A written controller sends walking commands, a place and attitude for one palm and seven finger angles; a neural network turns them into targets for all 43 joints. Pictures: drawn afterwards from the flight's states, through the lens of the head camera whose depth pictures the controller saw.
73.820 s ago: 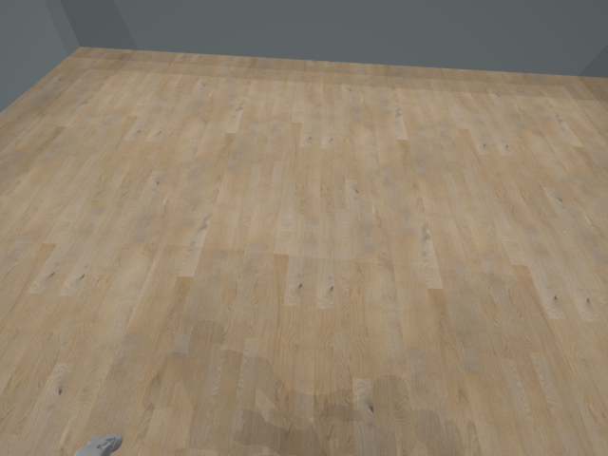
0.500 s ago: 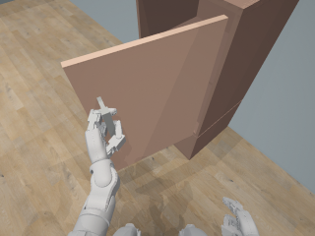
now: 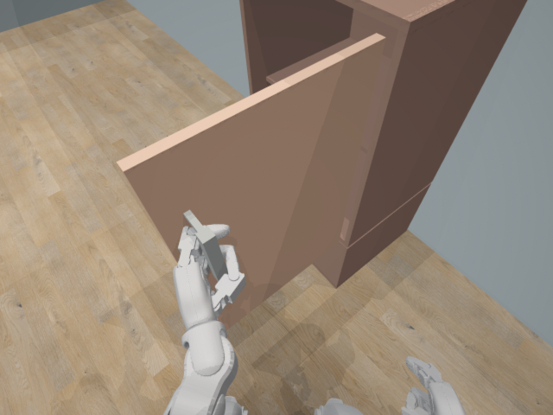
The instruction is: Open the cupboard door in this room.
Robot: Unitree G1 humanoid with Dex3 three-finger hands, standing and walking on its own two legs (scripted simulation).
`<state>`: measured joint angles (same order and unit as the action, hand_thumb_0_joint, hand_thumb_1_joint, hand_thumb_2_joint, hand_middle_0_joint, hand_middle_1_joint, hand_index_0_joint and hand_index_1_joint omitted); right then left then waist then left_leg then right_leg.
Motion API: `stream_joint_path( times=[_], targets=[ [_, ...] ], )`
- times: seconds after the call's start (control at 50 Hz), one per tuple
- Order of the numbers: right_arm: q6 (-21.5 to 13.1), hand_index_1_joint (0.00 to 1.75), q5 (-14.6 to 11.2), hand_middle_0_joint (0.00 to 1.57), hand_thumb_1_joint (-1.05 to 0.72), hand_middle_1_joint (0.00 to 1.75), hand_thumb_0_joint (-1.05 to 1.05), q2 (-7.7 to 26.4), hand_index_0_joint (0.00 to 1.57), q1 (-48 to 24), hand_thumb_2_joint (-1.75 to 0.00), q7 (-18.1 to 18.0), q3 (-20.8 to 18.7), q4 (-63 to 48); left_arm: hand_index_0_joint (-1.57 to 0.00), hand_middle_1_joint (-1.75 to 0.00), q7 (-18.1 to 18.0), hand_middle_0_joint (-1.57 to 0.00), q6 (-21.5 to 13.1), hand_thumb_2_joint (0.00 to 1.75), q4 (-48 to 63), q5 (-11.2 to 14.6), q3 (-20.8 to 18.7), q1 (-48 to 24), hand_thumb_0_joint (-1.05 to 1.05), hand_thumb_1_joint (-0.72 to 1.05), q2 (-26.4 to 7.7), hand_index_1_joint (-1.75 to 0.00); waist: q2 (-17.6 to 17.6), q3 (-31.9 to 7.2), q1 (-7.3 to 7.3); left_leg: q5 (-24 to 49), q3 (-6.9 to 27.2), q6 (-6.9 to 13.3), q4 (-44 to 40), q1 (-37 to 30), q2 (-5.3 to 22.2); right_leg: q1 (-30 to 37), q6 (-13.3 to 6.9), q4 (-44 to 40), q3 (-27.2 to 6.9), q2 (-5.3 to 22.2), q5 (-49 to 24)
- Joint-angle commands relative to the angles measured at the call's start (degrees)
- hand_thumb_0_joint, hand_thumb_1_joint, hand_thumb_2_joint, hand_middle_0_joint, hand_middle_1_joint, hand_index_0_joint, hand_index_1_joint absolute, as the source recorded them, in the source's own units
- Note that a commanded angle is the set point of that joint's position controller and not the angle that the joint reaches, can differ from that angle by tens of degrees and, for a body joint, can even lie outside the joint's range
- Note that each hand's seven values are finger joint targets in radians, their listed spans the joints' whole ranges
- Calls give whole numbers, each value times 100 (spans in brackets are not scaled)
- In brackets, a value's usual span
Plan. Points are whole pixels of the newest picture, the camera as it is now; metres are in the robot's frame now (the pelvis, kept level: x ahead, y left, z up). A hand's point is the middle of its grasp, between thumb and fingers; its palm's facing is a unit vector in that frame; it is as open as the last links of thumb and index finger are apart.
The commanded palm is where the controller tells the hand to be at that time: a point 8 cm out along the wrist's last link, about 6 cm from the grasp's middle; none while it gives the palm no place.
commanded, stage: open thumb and fingers to let go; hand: left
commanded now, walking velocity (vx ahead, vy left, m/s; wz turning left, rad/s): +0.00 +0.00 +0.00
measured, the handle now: (207, 248) +0.34 +0.12 +0.05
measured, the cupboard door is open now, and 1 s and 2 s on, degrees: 91 92 92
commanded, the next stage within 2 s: slide the hand sideways off the handle in 0.70 s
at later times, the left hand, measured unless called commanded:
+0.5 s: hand (230, 268) +0.31 +0.08 +0.04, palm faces +0.32 -0.95 +0.00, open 13.7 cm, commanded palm +0.27 +0.12 +0.04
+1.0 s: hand (226, 296) +0.27 +0.08 +0.04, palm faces -0.17 -0.98 -0.06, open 15.9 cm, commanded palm +0.26 +0.12 +0.04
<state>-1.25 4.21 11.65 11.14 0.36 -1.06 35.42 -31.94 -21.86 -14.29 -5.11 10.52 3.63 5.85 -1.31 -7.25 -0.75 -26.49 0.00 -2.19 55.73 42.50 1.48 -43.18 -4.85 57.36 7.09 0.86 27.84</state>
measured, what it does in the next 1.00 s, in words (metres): stands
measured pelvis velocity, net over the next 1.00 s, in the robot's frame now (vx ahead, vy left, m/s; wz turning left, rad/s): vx -0.02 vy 0.04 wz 0.00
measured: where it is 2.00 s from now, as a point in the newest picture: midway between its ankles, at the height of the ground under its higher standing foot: outside the picture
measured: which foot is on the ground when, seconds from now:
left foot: down 0.00-1.00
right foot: down 0.00-1.00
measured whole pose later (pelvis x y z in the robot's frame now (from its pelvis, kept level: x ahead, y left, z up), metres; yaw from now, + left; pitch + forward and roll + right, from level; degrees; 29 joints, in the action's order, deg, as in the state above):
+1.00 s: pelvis -0.02 +0.04 -0.01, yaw +0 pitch +12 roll -1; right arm -3.1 0.6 12.6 12.4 0.0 1.1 31.5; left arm -5.1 -20.9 -13.7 1.3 14.8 -0.6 -3.8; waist -3.0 -5.5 0.3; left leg -27.0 -0.5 0.9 60.2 45.1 0.1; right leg -44.4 -2.2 59.3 6.5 2.3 26.8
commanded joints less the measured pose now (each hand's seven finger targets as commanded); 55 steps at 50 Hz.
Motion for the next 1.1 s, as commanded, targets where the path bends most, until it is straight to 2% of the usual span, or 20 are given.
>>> stream_joint_path(
  times=[0.0,0.04,0.06,0.12,0.24,0.26,0.3,0.44,0.48,0.6,0.66,0.78,0.8,0.82,0.84,0.86,0.9,0.94,0.98,1.08],
  targets=[
    [-296,30,-17,20,-90,30,0,335,20,-380,-90,-53,-118,-830,-36,-130,11,-36,-319,69,1116,-43,0,-1473,0,41,141,-130,693,-1507,-93,789,30,238,-255,-63,-299,1536,518,-1410,-1331,377,-1641],
    [-291,30,-16,20,-90,30,0,354,20,-346,-90,-68,-125,-801,-35,-128,33,-35,-307,63,957,-10,-29,-1543,0,27,145,-128,888,-1463,-135,836,51,248,-265,-82,-285,1506,540,-1377,-1256,359,-1789],
    [-284,30,-13,20,-90,30,0,370,20,-308,-90,-63,-131,-819,-35,-127,65,-35,-296,60,931,7,-74,-1459,0,20,130,-127,951,-1570,-82,919,63,247,-277,-79,-289,1613,531,-1334,-1238,338,-1948],
    [-263,30,-21,20,-90,30,0,361,20,-279,-90,-33,-143,-867,-33,-125,119,-33,-286,51,983,27,-42,-1294,0,-1,183,-125,798,-1683,-27,1056,33,235,-306,-168,-283,1663,516,-1220,-1127,317,-2247],
    [-259,30,-12,20,-90,30,0,374,20,-328,-90,-18,-124,-878,-30,-121,37,-30,-300,33,911,-63,-2,-1674,0,-43,201,-121,800,-1446,-110,905,35,269,-302,-215,-269,1282,468,-1219,-989,237,-1716],
    [-256,30,3,20,-90,30,0,378,20,-321,-90,-21,-121,-892,-30,-120,26,-30,-297,30,911,-68,-52,-1610,0,-50,167,-120,737,-1491,-53,940,44,268,-307,-203,-270,1316,445,-1200,-991,218,-1709],
    [-253,30,10,20,-90,30,0,362,20,-308,-90,-9,-127,-916,-30,-120,-13,-30,-293,30,939,-99,-17,-1549,0,-50,225,-120,605,-1625,0,1029,20,265,-326,-281,-272,1327,407,-1100,-891,180,-1769],
    [-259,30,6,20,-90,30,0,385,20,-340,-90,5,-109,-920,-24,-85,-144,-24,-201,30,820,-156,156,-1902,0,-50,426,-85,488,-1443,-76,956,52,272,-410,-397,-241,961,320,-999,-609,47,-1371],
    [-266,30,16,20,-90,30,0,376,20,-337,-90,18,-113,-939,-22,-75,-186,-22,-178,30,861,-197,191,-1820,0,-50,472,-75,447,-1608,-28,1112,45,277,-406,-471,-237,1005,298,-925,-566,18,-1546],
    [-288,30,8,20,-90,30,0,385,20,-324,-90,54,-108,-948,-18,-45,-259,-18,-35,30,913,-213,421,-1964,0,-50,742,-45,443,-1572,-72,1158,85,254,-454,-551,-199,893,274,-850,-426,-34,-1499],
    [-311,30,2,20,-90,30,0,398,20,-320,-90,64,-101,-963,-15,-30,-273,-15,32,30,850,-196,375,-1779,0,-50,733,-30,609,-1563,-41,1172,122,250,-462,-497,-198,917,264,-843,-400,-58,-1463],
    [-336,30,-3,20,-90,30,0,384,20,-438,-90,82,-85,-941,-15,-30,-349,-15,75,30,931,-222,488,-2081,0,-50,852,-30,438,-1527,-63,962,138,249,-446,-524,-193,683,259,-824,-366,-59,-1114],
    [-308,30,-43,20,-90,30,0,609,20,11,-90,89,-92,-814,-15,-30,854,-15,-109,30,1018,-863,1648,-1959,0,-50,204,-30,689,-1232,-578,962,133,353,-321,-627,-170,485,275,-813,-539,0,-1517],
    [-327,30,-95,20,-90,30,0,582,20,54,-90,49,-120,-966,-15,-30,1492,-15,-336,30,1243,-620,1179,-2260,0,-50,-195,-30,617,-1517,-433,992,145,385,-279,-499,-218,701,263,-765,-585,54,-1694],
    [-347,30,-134,20,-90,30,0,600,20,16,-90,8,-114,-1038,-15,-30,1992,-15,-464,30,1435,-489,1123,-2255,0,-50,-386,-30,379,-1752,-342,1004,136,386,-269,-573,-234,830,248,-708,-645,59,-1741],
    [-367,30,-202,20,-90,30,0,624,20,37,-90,-22,-109,-1115,-15,-30,2444,-15,-514,30,1557,-315,1116,-2279,0,-50,-505,-30,192,-1806,-362,1016,138,387,-263,-657,-242,839,225,-686,-671,60,-1746],
    [-444,30,-351,20,-90,30,0,608,20,-16,-90,-81,-53,-1248,-15,-30,3086,-15,-420,30,1466,305,1070,-2144,0,-50,-325,-30,171,-1557,-371,757,180,380,-345,-699,-244,703,253,-818,-620,25,-1372],
    [-527,30,-450,20,-90,30,0,619,20,-102,-90,-126,0,-1331,-15,-30,3189,-15,-225,30,1375,876,847,-2102,0,-50,-128,-30,406,-1252,-344,374,223,364,-470,-614,-245,598,297,-1006,-561,-9,-757],
    [-567,30,-472,20,-90,30,0,657,20,-144,-90,-123,16,-1388,-15,-30,3009,-15,-86,30,1296,1068,551,-1834,0,-50,-157,-30,562,-1122,-208,281,263,334,-593,-562,-253,597,294,-1005,-471,-24,-494],
    [-528,30,-375,20,-90,30,0,667,20,-85,-90,3,-33,-1533,-15,-30,2531,-15,-70,30,1525,661,208,-1187,0,-50,-529,-30,571,-1328,9,571,182,316,-530,-475,-252,698,272,-785,-462,-4,-779]
  ],
)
